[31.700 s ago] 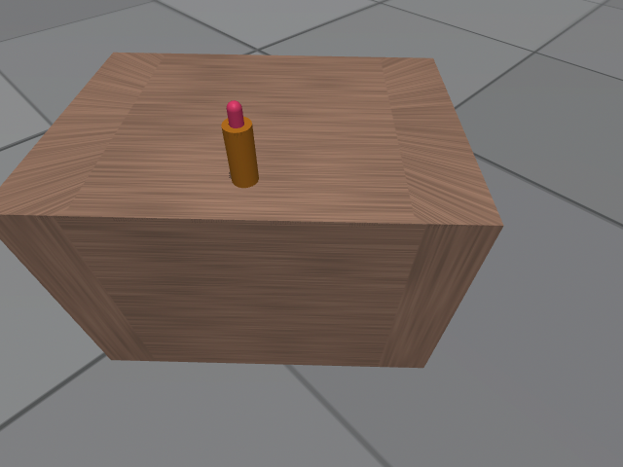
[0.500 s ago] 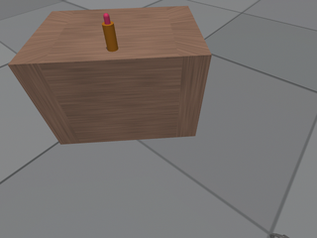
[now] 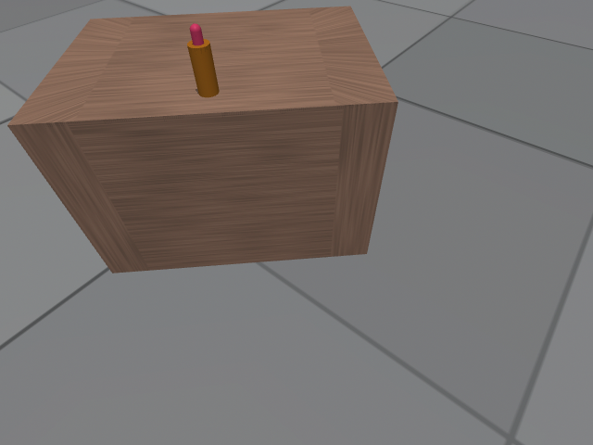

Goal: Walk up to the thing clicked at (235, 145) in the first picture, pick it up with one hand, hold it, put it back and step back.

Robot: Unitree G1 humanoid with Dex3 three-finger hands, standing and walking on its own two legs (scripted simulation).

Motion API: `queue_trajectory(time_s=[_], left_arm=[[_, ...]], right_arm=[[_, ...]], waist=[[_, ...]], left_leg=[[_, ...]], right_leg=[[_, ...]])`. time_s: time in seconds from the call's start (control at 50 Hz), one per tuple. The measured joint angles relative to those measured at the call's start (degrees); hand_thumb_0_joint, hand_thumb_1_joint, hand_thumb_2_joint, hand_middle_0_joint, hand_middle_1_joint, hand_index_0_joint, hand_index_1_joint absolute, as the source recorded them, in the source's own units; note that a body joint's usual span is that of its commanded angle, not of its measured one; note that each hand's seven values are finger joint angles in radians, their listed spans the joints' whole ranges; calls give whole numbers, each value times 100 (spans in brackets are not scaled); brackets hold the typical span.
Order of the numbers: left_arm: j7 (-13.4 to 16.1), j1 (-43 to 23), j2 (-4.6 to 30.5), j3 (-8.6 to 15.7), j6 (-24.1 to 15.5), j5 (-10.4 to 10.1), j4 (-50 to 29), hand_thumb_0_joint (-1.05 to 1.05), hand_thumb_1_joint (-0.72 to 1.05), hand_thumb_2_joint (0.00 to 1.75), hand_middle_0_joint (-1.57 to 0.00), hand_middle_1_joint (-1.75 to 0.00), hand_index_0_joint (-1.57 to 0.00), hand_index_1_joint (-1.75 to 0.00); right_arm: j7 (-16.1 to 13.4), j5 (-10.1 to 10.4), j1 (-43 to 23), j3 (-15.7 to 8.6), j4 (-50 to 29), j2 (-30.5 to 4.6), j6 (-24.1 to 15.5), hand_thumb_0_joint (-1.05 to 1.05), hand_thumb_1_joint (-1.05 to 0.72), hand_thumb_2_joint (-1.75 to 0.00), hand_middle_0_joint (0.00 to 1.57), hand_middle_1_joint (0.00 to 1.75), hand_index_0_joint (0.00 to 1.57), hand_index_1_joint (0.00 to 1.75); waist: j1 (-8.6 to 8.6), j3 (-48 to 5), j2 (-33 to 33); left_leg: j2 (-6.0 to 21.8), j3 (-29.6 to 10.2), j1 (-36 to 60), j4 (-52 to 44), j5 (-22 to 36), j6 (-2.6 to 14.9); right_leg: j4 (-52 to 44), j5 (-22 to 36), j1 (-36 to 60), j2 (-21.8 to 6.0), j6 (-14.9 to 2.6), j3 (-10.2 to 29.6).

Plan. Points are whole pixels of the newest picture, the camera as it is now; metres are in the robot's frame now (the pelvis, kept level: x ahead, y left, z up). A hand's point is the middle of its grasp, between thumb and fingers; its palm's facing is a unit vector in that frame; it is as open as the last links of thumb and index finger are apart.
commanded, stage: step back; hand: left
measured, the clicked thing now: (202, 60) +1.05 +0.26 +0.03
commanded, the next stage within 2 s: stand in 0.30 s
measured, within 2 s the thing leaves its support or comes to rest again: neither
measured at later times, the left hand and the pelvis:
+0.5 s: hand out of the picture +0.12 +0.27 -0.15, palm faces +0.00 -0.94 -0.33, open 7.4 cm; pelvis +0.02 +0.02 +0.01, yaw +0 degrees
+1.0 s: hand out of the picture +0.03 +0.27 -0.14, palm faces -0.02 -0.94 -0.33, open 7.4 cm; pelvis -0.01 +0.01 +0.02, yaw +1 degrees
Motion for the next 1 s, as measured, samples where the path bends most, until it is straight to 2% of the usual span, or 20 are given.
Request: queue_trajectory(time_s=[0.04,0.08,0.1,0.14,0.3,0.54,0.76,1.0], left_arm=[[7,-82,-49,-32,14,-16,7,1,90,90,-21,-30,-20,-30],[1,-188,-76,-66,38,-47,3,1,90,90,-21,-30,-20,-30],[4,-252,-63,-69,59,-68,9,1,90,90,-21,-30,-20,-30],[13,-327,-37,-71,113,-124,8,1,90,90,-21,-30,-20,-30],[57,-593,42,-89,90,-172,135,1,90,90,-21,-30,-20,-30],[30,-616,-107,-246,179,-157,534,1,90,90,-21,-30,-20,-30],[-16,-436,-118,-268,126,-129,806,1,90,90,-21,-30,-20,-30],[-58,-168,-76,-246,138,-101,904,1,90,90,-21,-30,-20,-30]], right_arm=[[-1,11,-17,-8,15,-54,-74,1,-90,-90,20,30,20,30],[-10,-4,-43,-23,48,-100,-133,1,-90,-90,20,30,20,30],[-27,-18,-87,-36,91,-70,-144,1,-90,-90,20,30,20,30],[-41,-34,-145,-14,147,5,-158,1,-90,-90,20,30,20,30],[-66,25,-542,90,215,170,-149,1,-90,-90,20,30,20,30],[-66,88,-948,207,310,140,-159,1,-90,-90,20,30,20,30],[15,68,-798,217,612,117,-108,1,-90,-90,20,30,20,30],[55,30,-425,190,821,64,-62,1,-90,-90,20,30,20,30]], waist=[[-40,1,19],[-77,29,43],[-66,72,-41],[-21,60,-185],[-29,58,-259],[-36,112,-154],[-53,28,-98],[-95,-32,-82]], left_leg=[[51,48,54,-372,301,24],[99,64,197,-919,1158,4],[37,105,249,-949,1226,-27],[-33,190,307,-979,1106,-31],[80,152,366,-967,963,-29],[73,224,843,-1821,1478,-20],[108,189,961,-2269,1887,-64],[131,156,725,-2293,2008,-92]], right_leg=[[4,-54,43,-66,73,-48],[131,-176,50,-112,147,-105],[219,-245,54,-186,183,-72],[252,-293,56,-264,213,8],[-165,-161,307,-147,242,-39],[-1010,379,750,-146,286,16],[-1400,749,848,-102,247,-21],[-1342,820,583,-76,207,-47]])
